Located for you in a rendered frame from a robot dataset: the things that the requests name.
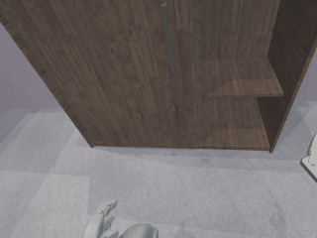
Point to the robot left hand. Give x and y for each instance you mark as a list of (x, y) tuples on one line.
[(97, 227)]

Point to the robot right hand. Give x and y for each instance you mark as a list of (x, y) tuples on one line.
[(309, 164)]

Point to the wardrobe door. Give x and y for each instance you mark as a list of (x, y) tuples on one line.
[(19, 13), (115, 53)]

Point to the handle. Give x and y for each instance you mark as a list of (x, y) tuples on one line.
[(166, 29), (35, 49)]

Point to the robot left thigh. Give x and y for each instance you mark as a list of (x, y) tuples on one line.
[(141, 230)]

